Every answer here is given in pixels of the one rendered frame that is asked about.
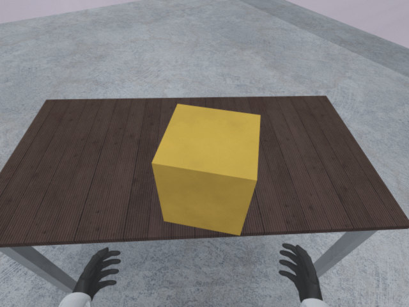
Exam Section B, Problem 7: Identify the robot left hand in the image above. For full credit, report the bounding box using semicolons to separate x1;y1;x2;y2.
72;248;121;301

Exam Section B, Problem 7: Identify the carton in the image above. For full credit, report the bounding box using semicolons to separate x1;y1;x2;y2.
151;104;261;235

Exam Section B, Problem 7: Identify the table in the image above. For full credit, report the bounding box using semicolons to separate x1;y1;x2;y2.
0;96;409;293

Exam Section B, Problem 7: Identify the robot right hand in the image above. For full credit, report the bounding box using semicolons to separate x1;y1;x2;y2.
279;243;323;303

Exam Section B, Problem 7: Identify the robot left forearm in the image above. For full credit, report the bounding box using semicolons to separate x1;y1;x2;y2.
59;292;92;307

